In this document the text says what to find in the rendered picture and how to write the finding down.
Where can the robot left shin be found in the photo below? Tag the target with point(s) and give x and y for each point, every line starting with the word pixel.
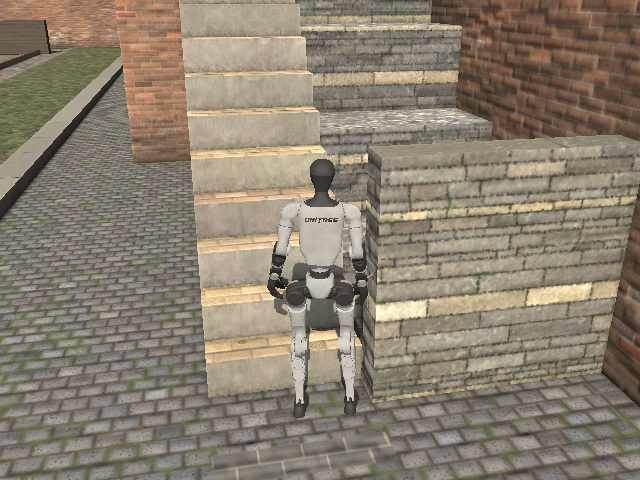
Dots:
pixel 298 367

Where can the left robot forearm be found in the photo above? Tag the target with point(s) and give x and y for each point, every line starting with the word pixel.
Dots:
pixel 277 264

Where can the right robot upper arm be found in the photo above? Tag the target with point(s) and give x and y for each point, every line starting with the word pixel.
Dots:
pixel 352 212

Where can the right robot hand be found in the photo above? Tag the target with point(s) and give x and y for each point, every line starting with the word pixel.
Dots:
pixel 362 291

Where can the left robot upper arm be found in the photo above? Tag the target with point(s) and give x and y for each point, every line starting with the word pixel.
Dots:
pixel 289 211

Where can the right robot forearm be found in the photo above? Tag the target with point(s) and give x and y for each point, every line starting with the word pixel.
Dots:
pixel 360 270

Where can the robot right thigh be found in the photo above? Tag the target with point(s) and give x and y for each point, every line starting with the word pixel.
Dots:
pixel 345 305

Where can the left robot hand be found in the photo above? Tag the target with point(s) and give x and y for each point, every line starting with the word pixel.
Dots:
pixel 279 284

